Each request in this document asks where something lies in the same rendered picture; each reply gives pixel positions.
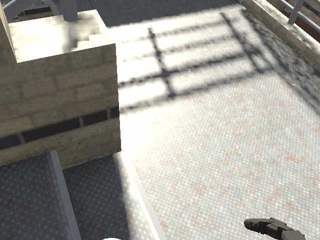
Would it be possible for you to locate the robot right hand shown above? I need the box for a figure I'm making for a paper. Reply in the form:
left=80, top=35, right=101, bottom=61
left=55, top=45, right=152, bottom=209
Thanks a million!
left=244, top=217, right=306, bottom=240

